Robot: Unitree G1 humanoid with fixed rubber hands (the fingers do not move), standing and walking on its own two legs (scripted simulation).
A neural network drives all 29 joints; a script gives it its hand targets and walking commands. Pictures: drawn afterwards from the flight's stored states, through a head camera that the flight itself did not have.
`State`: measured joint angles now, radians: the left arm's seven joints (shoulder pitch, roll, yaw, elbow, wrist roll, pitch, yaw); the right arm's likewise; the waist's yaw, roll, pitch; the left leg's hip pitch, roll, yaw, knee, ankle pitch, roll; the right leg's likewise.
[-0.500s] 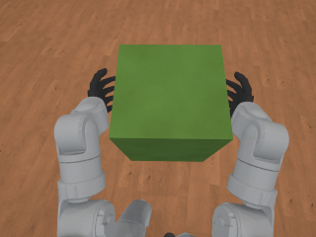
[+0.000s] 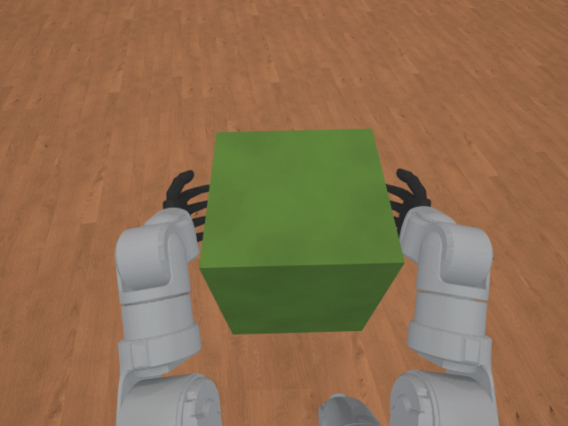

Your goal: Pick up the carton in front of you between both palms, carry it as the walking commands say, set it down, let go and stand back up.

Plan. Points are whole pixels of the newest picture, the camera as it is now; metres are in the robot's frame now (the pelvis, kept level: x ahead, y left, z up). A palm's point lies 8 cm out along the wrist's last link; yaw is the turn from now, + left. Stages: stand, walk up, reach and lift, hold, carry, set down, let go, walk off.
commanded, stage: carry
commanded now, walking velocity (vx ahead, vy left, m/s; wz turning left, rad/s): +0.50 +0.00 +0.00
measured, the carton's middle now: (296, 241) +0.37 -0.03 +0.04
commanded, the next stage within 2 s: none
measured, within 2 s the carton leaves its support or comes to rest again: neither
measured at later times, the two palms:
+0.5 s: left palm (196, 137) +0.56 +0.13 +0.08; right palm (361, 125) +0.60 -0.16 +0.07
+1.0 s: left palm (194, 79) +0.75 +0.15 +0.07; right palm (336, 77) +0.76 -0.14 +0.07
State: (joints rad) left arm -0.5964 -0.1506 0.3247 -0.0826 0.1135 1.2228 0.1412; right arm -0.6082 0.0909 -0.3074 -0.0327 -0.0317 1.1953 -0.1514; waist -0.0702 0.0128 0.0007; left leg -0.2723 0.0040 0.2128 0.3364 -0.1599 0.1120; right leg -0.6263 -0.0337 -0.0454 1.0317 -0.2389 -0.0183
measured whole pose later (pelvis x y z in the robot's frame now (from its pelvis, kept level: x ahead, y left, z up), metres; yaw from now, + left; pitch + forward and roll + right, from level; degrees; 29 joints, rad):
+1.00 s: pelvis +0.50 +0.00 -0.02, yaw +0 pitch +4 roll +1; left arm -0.09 -0.13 0.08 -0.36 0.10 1.20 0.10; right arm -0.10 0.13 -0.08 -0.34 -0.09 1.17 -0.11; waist -0.01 -0.03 -0.15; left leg -0.43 0.05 0.25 0.50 -0.14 0.07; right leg -0.14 -0.06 -0.09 0.51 -0.44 0.02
